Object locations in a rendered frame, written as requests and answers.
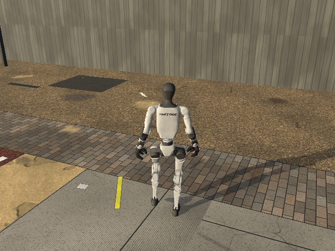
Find robot right thigh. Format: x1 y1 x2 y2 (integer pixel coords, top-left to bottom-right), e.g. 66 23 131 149
173 146 186 185

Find robot left upper arm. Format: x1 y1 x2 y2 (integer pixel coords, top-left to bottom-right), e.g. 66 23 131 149
143 105 158 134

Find robot head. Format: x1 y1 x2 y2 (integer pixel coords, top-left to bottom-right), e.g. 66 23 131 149
160 83 177 108

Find robot right upper arm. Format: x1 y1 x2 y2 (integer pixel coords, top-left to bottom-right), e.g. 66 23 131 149
179 106 193 135

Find robot right forearm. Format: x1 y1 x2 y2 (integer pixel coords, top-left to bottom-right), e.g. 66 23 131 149
188 127 198 147

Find robot left hand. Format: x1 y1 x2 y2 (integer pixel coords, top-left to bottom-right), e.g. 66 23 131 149
135 147 147 160

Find robot right hand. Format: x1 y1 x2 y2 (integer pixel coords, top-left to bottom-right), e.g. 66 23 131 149
187 146 199 157

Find robot left forearm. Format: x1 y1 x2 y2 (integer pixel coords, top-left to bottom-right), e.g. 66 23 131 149
137 127 148 149

